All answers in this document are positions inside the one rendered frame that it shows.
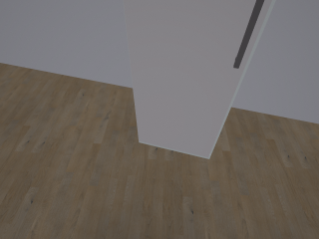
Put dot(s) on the handle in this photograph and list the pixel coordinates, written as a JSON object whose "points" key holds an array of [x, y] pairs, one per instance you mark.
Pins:
{"points": [[248, 32]]}

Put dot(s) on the fridge door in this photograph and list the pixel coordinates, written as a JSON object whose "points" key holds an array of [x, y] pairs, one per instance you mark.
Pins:
{"points": [[182, 55]]}

